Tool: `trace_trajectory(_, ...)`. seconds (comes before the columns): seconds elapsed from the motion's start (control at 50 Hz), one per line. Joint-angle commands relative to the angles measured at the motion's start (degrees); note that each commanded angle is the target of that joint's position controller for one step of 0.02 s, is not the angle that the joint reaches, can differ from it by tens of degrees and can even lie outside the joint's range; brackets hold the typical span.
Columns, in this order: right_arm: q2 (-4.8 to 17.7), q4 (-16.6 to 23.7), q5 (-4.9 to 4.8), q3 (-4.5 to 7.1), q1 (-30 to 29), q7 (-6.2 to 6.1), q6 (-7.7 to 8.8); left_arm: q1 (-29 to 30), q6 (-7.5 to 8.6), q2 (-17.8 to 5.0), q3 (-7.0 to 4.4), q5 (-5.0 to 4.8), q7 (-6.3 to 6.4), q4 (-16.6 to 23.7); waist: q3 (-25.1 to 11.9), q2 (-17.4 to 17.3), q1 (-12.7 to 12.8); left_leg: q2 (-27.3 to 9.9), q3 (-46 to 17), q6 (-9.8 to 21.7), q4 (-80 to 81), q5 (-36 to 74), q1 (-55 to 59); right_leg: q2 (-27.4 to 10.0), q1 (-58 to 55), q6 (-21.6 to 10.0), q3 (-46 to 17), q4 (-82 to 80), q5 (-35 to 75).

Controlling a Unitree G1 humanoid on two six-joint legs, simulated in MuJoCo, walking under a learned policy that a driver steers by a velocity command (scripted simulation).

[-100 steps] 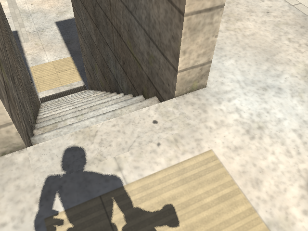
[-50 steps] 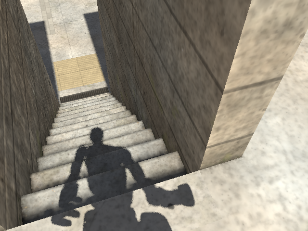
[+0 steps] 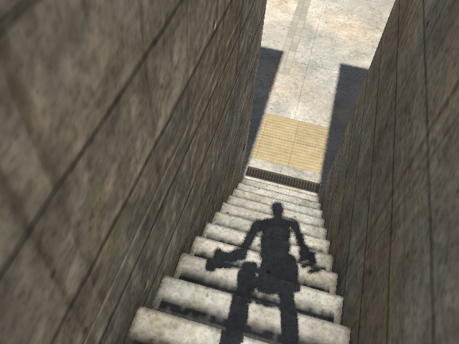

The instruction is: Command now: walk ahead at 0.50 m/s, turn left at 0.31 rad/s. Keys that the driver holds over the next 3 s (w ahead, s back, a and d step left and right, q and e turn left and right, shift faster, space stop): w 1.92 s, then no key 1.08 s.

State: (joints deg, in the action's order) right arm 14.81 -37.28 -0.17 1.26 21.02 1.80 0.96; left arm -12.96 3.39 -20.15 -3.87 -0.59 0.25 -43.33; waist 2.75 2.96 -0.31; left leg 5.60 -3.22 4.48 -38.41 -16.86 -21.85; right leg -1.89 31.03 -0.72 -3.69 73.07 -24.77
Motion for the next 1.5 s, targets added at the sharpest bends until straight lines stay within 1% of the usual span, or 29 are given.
trace_trajectory(0.02, 9.0, 0.2, 1.66, 2.27, 4.2, -1.84, 0.52, -3.4, -1.12, -5.1, -1.54, 0.97, 0.03, 3.0, -6.2, -8.1, 0.3, -15.6, -21.7, 12.7, 13.8, 22.1, 8.1, -0.8, 6.2, 0.9, -2.2, -4.3, 4.1)
trace_trajectory(0.18, 5.4, -5.8, 1.40, -0.10, 10.6, -6.75, 1.34, 7.3, -0.17, -2.6, -1.77, 2.42, -3.55, 8.7, -2.1, -9.0, -2.4, -11.6, -16.5, 8.7, 2.5, -0.3, 3.8, 1.1, 13.6, -0.2, -4.9, -24.6, 51.8)
trace_trajectory(0.36, 7.2, -9.3, -0.06, 1.51, 12.9, -7.63, -0.40, 8.3, -0.30, -1.6, -1.76, 2.00, -6.06, 9.6, 2.4, -10.2, -3.7, -12.3, -21.9, 9.4, -16.8, -1.0, 1.9, 0.6, 15.1, 0.4, -5.4, -25.6, 44.2)
trace_trajectory(0.42, 8.9, -9.1, 0.06, 2.66, 2.2, -5.26, 0.43, -13.6, -2.03, -4.8, -4.17, 0.03, -4.76, 2.5, -4.8, -17.4, 7.0, -13.1, -19.3, 5.0, -32.4, 10.6, -4.7, -3.0, -6.6, -1.7, -2.6, -22.7, 37.1)
trace_trajectory(0.46, 6.9, -9.3, -1.55, 2.95, -8.0, -2.76, 3.01, -46.6, -1.33, -7.3, -6.37, 1.67, -1.63, -8.9, -4.6, 1.0, 24.5, -1.1, -6.5, -2.2, -70.3, 19.0, -27.9, 0.3, -46.2, -4.3, 6.3, -39.1, 45.7)
trace_trajectory(0.48, 1.0, -9.0, 0.43, 1.69, -11.7, -3.32, 4.07, -51.5, -1.37, -0.9, -4.45, 1.02, -1.34, -13.1, 3.2, 10.5, 26.2, 8.7, -3.1, -4.7, -97.5, -27.6, -39.8, -4.0, -45.9, -6.5, 0.9, -44.4, 44.6)
trace_trajectory(0.54, -5.5, -6.7, -2.36, -0.58, 10.3, -2.76, 5.60, -27.1, -1.05, -2.7, -3.52, -1.31, -1.28, -10.4, 1.7, 12.3, -3.9, -2.7, -6.9, 0.1, -75.2, -10.1, -51.9, -12.7, -33.3, -7.8, -23.5, -37.7, 46.4)
trace_trajectory(0.56, -1.2, -9.0, -3.14, 1.21, 8.1, -3.60, 5.18, -23.3, -0.05, 2.6, -2.30, 0.00, -1.38, -9.3, 0.4, 3.1, -2.5, -4.8, -9.6, 1.5, -67.0, -1.0, -50.9, -10.9, -27.3, -5.4, -18.7, -35.3, 32.2)
trace_trajectory(0.64, 1.3, -5.7, 0.71, 1.71, 1.8, -3.44, 1.93, -9.5, 1.92, -3.8, -1.59, 3.68, 4.31, -7.7, 3.3, -3.6, -9.0, -8.1, -3.1, -7.7, -43.1, 26.2, -16.6, -10.6, 14.9, -8.6, -25.8, -36.4, 29.8)
trace_trajectory(0.68, 4.1, -4.8, 1.65, 1.83, -0.8, -0.81, 3.50, -13.1, 3.31, 3.1, 0.15, -0.97, 5.72, -8.2, 3.8, -2.7, -6.0, -8.4, -2.7, -6.9, -17.4, 55.0, -13.5, -1.2, 12.5, -5.8, -10.2, -25.2, 7.2)
trace_trajectory(0.74, -2.1, -1.4, 1.73, 0.05, -13.5, 1.75, 2.73, -19.5, 1.59, 2.5, -0.22, -2.48, 5.33, -9.9, 1.8, 2.0, 3.3, -3.6, 6.6, -7.9, -2.0, 58.7, 2.9, 1.7, 11.9, -6.9, -3.3, -20.1, -1.8)
trace_trajectory(0.78, 0.6, -4.8, 0.45, 1.92, -2.8, 1.72, 2.15, -19.0, -0.62, 3.3, -0.92, -2.79, 4.19, -10.7, -1.1, 6.7, 0.4, -5.6, 4.9, -5.4, -0.5, 49.5, 4.1, -0.4, 0.2, -7.2, -5.3, -3.1, 13.5)
trace_trajectory(0.8, 6.1, -11.8, 1.31, 4.74, 15.8, 1.05, 2.43, -12.1, -0.70, 0.8, -1.66, -2.04, 2.98, -11.1, -6.1, 10.6, -9.8, -5.2, 7.6, -2.5, -4.2, 45.9, 21.4, -0.7, 6.7, -6.5, -4.8, 12.2, 27.4)
trace_trajectory(0.82, 8.9, -15.9, 1.59, 6.14, 27.9, 0.62, 2.89, -10.1, -0.03, 2.7, -1.72, -3.81, 2.06, -9.5, -5.2, 0.6, -15.4, -11.5, 2.6, 2.7, 15.6, 43.7, 29.0, 4.0, 9.4, -1.9, -0.9, 34.5, 34.4)
trace_trajectory(0.84, 4.3, -17.6, 0.21, 4.78, 29.6, 0.41, 3.28, -10.2, 0.64, 7.1, -0.75, -2.07, 2.03, -10.1, 0.4, -12.7, -16.4, -16.1, -2.4, 6.4, 20.6, 49.6, 32.9, 11.5, 20.6, -0.7, 2.8, 56.8, -18.4)
trace_trajectory(0.86, 4.5, -18.0, -0.15, 3.43, 22.0, 1.39, 3.93, -22.7, 1.39, 11.3, 0.14, -3.84, 1.37, -8.6, -0.6, -20.1, -1.6, -25.2, -21.5, 13.4, 1.3, 59.5, 36.4, 7.4, 37.4, -0.8, -9.3, 55.2, -19.0)
trace_trajectory(0.9, -3.2, -17.1, 1.51, 1.78, 17.4, 2.39, 4.79, -18.4, 1.26, 3.7, -1.71, -2.45, 2.54, -9.4, -0.5, -7.5, -1.3, -21.4, -11.9, 9.4, -1.4, 38.0, 24.4, 4.0, 38.6, -3.9, -11.1, 33.4, -2.5)
trace_trajectory(0.94, 5.8, -14.8, 3.43, 2.84, 2.2, -2.64, 2.07, -10.9, -0.03, 6.7, -0.49, -0.30, 3.00, -3.5, 6.0, -12.2, 6.5, -27.6, -20.2, 13.4, 6.2, 32.4, -5.5, -2.0, 25.5, 2.3, -7.9, 3.2, 15.0)
trace_trajectory(0.98, 7.9, -15.6, 5.01, 2.85, 5.7, -4.45, 2.89, -10.3, -0.99, 4.8, -0.60, 0.64, 1.59, -4.2, 0.6, -5.2, 6.7, -21.2, -18.3, 13.3, 1.4, 26.7, -15.0, 0.1, 10.2, 4.2, -4.9, 2.6, 35.3)
trace_trajectory(1.02, 2.5, -15.8, -0.24, 1.73, 7.0, -6.32, 3.03, -3.3, -2.32, 3.2, -0.56, 1.35, -0.28, -2.2, 1.5, -4.6, 4.2, -16.0, -14.7, 9.1, -3.4, -5.3, -12.4, -2.0, 15.2, 2.9, -9.4, -12.8, 53.2)
trace_trajectory(1.08, 5.1, -15.5, -0.15, 2.30, 8.4, -5.85, 2.28, 3.8, -1.54, 5.6, 0.55, 2.04, -1.73, 1.4, -0.2, -4.9, 1.6, -12.1, -9.4, 6.7, -5.0, -9.7, -18.9, 0.8, -4.6, -0.3, -1.9, -25.7, 55.3)
trace_trajectory(1.16, 2.3, -16.1, -0.60, 3.24, 7.2, -3.18, 2.08, -6.9, -2.38, 0.1, -2.32, 0.83, -1.52, -3.0, -1.1, -9.5, 4.5, -14.1, -12.7, 4.5, -28.0, 7.7, -2.2, -1.1, -2.1, -1.3, -0.3, -21.8, 36.4)
trace_trajectory(1.2, 3.4, -16.5, -1.41, 4.35, -1.8, -2.72, 2.09, -30.0, -1.12, -1.2, -3.58, 2.12, -1.47, -10.0, -3.7, -3.0, 18.9, -5.3, -4.8, 0.0, -58.3, 25.9, -14.6, -0.7, -34.2, -5.2, 9.3, -45.7, 36.4)
trace_trajectory(1.22, 2.1, -16.0, -0.47, 4.62, -5.8, -3.37, 2.26, -42.3, -1.55, 0.3, -2.88, 1.50, -1.51, -13.5, 0.4, 6.2, 25.8, 5.6, -2.6, -4.4, -92.0, -14.6, -28.6, -6.9, -41.9, -10.2, 0.9, -50.3, 41.2)
trace_trajectory(1.26, -4.8, -11.6, 0.19, 3.05, 11.6, -3.52, 3.41, -31.5, -0.86, 2.3, 0.19, -1.21, -2.23, -14.5, 1.4, 25.9, 3.0, 3.5, -6.8, -4.1, -88.9, -26.6, -50.6, -8.0, -44.4, -5.7, -9.6, -29.8, 87.9)
trace_trajectory(1.3, -7.0, -11.1, -2.18, 1.39, 13.8, -4.82, 1.57, -23.2, -0.35, 0.0, -0.52, -1.07, -2.87, -14.9, 0.3, 5.1, -3.8, -5.2, -5.2, -1.9, -82.6, -13.6, -51.2, -14.1, -30.8, -7.0, -22.3, -33.3, 59.8)
trace_trajectory(1.36, -3.5, -6.8, -0.32, 1.44, 5.4, -4.37, -1.14, -12.1, 0.52, 2.0, 0.85, -1.64, 2.50, -11.0, 3.9, -7.1, -7.2, -9.9, -8.3, -4.4, -54.0, 13.8, -41.5, -10.5, -7.2, -1.8, -23.1, -36.3, 39.8)
trace_trajectory(1.42, -2.7, -5.6, 2.23, 1.65, 0.9, -2.68, -1.55, -10.2, 0.55, -1.6, 0.80, -0.81, 5.55, -9.7, 0.6, -1.2, -6.7, -9.3, -3.2, -8.2, -42.6, 32.0, -23.5, -7.0, 1.4, -2.8, -18.2, -32.9, 42.2)
trace_trajectory(1.5, 0.3, -2.1, 3.27, 1.65, -9.7, 0.45, 0.42, -23.7, 0.36, 6.4, 2.61, -3.51, 5.88, -12.0, 5.3, -1.5, 2.1, -6.6, 0.5, -6.2, -11.4, 59.9, -13.3, 1.3, -0.2, -1.5, -6.3, -24.5, 19.1)
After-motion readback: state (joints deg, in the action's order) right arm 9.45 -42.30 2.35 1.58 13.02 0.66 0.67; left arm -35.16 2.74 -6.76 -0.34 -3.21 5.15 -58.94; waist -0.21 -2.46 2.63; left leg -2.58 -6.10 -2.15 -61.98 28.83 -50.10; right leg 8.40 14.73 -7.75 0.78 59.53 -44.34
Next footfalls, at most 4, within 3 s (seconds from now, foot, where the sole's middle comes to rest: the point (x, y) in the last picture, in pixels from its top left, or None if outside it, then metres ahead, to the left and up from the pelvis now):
0.48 right None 0.29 -0.22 -0.96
0.82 left None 0.50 -0.05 -1.17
1.22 right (294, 334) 0.70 -0.33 -1.37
1.64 left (252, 297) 0.95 -0.18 -1.58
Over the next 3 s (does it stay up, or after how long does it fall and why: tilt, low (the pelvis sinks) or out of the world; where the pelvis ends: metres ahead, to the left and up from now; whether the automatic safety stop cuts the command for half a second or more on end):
stays up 1.40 -0.39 -1.22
